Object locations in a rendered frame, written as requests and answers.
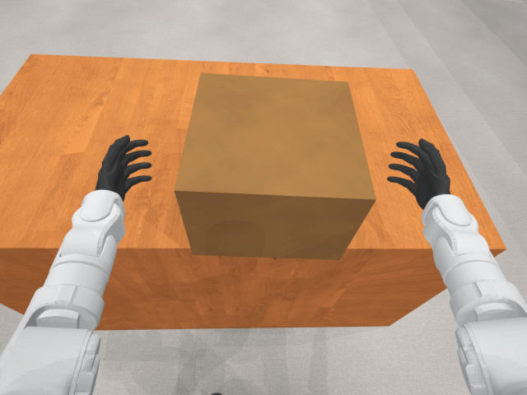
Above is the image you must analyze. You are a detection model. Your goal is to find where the pedestal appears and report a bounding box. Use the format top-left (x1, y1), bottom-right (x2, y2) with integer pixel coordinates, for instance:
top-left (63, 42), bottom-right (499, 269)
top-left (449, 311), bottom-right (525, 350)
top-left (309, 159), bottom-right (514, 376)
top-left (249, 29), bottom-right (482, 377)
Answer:
top-left (0, 54), bottom-right (506, 331)

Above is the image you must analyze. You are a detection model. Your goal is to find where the robot left upper arm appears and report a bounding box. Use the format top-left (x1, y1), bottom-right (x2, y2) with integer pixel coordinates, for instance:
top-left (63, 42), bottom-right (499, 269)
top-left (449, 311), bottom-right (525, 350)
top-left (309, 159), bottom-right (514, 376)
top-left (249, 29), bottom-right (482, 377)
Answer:
top-left (0, 326), bottom-right (100, 395)

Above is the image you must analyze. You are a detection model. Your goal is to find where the carton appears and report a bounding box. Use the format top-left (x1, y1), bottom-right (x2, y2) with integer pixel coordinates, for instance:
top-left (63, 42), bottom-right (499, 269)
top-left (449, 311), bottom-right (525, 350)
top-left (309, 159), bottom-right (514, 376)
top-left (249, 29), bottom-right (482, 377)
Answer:
top-left (174, 73), bottom-right (376, 260)

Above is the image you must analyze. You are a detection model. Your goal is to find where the robot right hand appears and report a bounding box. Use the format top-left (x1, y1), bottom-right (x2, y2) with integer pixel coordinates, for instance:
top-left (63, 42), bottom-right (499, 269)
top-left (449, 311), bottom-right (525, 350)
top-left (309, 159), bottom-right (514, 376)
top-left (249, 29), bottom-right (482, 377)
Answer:
top-left (387, 138), bottom-right (450, 210)

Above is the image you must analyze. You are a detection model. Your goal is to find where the robot left hand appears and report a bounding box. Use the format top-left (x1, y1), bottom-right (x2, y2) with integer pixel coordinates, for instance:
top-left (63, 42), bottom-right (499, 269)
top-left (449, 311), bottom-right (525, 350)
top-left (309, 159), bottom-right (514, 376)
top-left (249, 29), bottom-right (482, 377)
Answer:
top-left (95, 135), bottom-right (152, 202)

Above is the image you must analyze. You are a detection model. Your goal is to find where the right robot forearm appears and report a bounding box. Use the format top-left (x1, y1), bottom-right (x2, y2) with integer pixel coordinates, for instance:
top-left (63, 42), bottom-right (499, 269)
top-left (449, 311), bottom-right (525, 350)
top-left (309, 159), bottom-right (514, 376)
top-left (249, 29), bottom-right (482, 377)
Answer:
top-left (422, 194), bottom-right (527, 327)

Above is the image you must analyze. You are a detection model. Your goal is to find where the robot right upper arm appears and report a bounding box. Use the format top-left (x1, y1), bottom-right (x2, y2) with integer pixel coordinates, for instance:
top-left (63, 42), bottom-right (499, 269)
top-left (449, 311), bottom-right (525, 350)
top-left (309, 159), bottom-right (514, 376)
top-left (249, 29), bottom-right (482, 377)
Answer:
top-left (455, 317), bottom-right (527, 395)

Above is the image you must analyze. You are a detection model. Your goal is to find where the left robot forearm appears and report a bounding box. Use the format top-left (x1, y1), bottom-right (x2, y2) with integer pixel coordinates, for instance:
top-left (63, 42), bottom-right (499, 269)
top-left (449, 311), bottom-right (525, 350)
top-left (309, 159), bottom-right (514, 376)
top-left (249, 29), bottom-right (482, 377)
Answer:
top-left (0, 190), bottom-right (125, 377)

